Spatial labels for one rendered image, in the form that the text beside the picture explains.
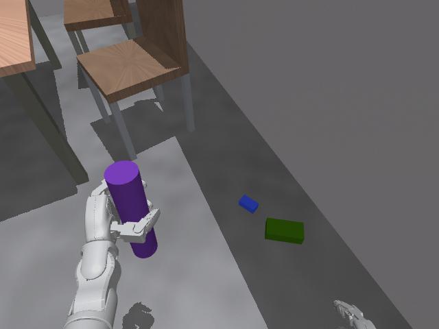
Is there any table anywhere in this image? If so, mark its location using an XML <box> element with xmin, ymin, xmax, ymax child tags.
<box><xmin>0</xmin><ymin>0</ymin><xmax>89</xmax><ymax>185</ymax></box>

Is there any left robot hand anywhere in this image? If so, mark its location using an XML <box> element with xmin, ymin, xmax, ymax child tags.
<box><xmin>84</xmin><ymin>179</ymin><xmax>161</xmax><ymax>244</ymax></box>

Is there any chair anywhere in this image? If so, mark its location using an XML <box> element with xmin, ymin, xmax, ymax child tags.
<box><xmin>76</xmin><ymin>0</ymin><xmax>195</xmax><ymax>161</ymax></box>
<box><xmin>64</xmin><ymin>0</ymin><xmax>137</xmax><ymax>55</ymax></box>

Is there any left robot arm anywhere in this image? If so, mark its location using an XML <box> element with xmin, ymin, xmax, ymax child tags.
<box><xmin>63</xmin><ymin>239</ymin><xmax>121</xmax><ymax>329</ymax></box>

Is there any right robot hand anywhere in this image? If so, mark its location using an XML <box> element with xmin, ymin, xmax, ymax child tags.
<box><xmin>333</xmin><ymin>300</ymin><xmax>376</xmax><ymax>329</ymax></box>

